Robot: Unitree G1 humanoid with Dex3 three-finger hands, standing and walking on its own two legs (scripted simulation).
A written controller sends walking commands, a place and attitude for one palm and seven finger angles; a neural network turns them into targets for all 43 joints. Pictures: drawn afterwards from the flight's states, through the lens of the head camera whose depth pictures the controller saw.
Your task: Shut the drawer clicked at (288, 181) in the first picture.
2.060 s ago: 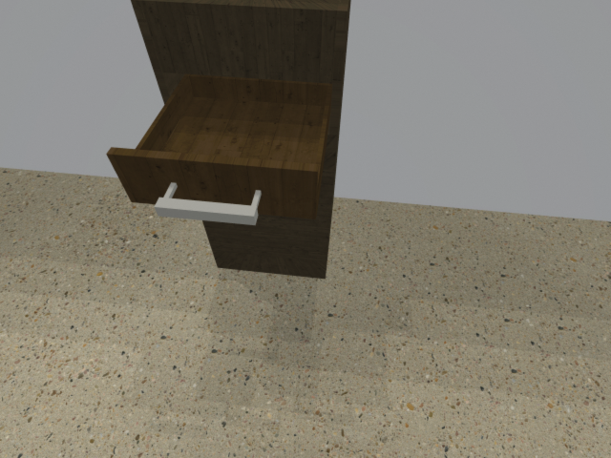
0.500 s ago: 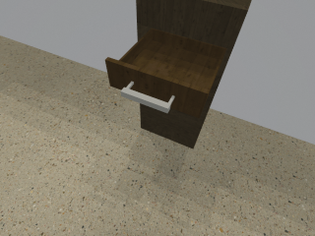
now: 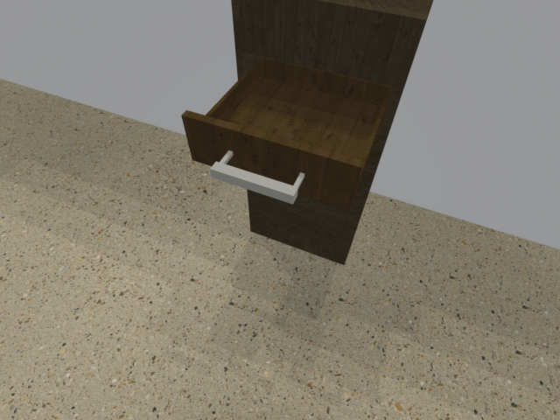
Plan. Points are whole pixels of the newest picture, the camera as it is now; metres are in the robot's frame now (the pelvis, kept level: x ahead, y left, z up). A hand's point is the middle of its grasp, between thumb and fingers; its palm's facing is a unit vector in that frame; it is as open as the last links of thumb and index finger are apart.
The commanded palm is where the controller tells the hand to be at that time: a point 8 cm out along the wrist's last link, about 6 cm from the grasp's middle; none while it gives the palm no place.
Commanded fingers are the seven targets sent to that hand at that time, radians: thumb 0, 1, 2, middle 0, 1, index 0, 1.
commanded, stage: look at it before walking up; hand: left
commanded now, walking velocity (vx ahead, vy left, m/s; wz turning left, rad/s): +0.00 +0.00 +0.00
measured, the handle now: (258, 174) +0.57 +0.08 -0.02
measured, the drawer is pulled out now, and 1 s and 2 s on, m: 0.29 0.29 0.29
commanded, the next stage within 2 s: turn to face it in 0.18 s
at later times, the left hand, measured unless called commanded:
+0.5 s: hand out of the picture +0.02 +0.18 -0.18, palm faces +0.00 -0.98 -0.20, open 7.4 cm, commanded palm none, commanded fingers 0.00 0.90 0.90 -0.20 -0.30 -0.20 -0.30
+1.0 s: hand out of the picture +0.05 +0.15 -0.17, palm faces -0.14 -0.96 -0.26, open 7.4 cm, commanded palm none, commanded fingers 0.00 0.90 0.90 -0.20 -0.30 -0.20 -0.30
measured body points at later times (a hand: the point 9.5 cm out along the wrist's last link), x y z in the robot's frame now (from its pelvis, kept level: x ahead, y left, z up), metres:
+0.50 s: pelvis +0.00 -0.01 -0.01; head +0.04 -0.01 +0.44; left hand +0.02 +0.23 -0.17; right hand +0.00 -0.24 -0.16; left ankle +0.01 +0.13 -0.75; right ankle -0.03 -0.10 -0.75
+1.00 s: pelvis -0.02 -0.04 +0.00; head +0.04 -0.06 +0.44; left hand +0.05 +0.20 -0.15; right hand +0.03 -0.30 -0.16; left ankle -0.02 +0.13 -0.67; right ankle -0.03 -0.10 -0.75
